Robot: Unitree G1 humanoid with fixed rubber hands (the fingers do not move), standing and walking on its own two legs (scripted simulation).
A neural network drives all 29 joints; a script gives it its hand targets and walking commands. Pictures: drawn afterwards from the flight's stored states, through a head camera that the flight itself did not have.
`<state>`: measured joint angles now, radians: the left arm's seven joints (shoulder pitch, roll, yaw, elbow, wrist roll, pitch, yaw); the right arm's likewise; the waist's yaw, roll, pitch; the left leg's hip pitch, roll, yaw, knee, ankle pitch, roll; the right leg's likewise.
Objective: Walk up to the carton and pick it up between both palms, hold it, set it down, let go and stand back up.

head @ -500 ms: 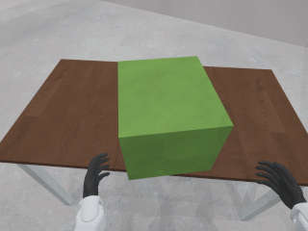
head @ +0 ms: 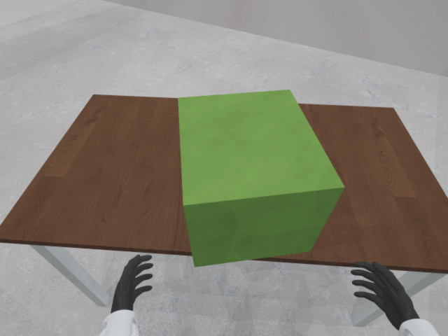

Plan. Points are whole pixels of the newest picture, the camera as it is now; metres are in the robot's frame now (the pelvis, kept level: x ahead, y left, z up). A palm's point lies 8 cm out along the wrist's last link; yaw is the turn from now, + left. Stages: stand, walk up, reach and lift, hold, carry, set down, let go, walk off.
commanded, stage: set down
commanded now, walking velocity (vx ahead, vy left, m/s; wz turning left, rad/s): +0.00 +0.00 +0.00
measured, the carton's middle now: (244, 174) +0.47 -0.01 -0.01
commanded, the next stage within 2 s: let go in 1.10 s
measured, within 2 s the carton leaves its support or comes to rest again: neither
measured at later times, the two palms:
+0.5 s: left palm (112, 319) +0.16 +0.22 -0.06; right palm (375, 327) +0.17 -0.24 -0.06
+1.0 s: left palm (102, 321) +0.16 +0.24 -0.07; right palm (356, 333) +0.17 -0.21 -0.08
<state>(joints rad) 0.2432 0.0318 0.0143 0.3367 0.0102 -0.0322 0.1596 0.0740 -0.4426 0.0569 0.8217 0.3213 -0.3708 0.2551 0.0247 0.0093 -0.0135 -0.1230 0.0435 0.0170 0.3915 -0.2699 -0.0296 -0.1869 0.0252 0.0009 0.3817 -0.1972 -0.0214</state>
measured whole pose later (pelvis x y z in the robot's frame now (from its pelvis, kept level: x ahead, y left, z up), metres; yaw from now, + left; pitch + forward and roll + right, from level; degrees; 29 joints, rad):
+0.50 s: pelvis +0.00 +0.01 +0.00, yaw +0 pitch -2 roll -1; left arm 0.25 0.10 0.01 0.41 0.02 0.04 0.10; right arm 0.16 -0.31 0.01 0.75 0.15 -0.29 0.15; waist 0.02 0.01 0.03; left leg -0.06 0.04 0.02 0.35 -0.26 -0.02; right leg -0.11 0.02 0.00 0.32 -0.18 -0.01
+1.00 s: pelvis +0.00 +0.02 +0.00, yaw +0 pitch -5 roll -1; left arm 0.20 0.17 0.01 0.48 0.02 0.14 0.01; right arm 0.14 -0.20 -0.04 0.74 0.00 -0.22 0.02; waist 0.01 0.02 0.09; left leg -0.01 0.03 0.02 0.37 -0.27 -0.01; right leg -0.06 0.01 0.00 0.33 -0.19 0.00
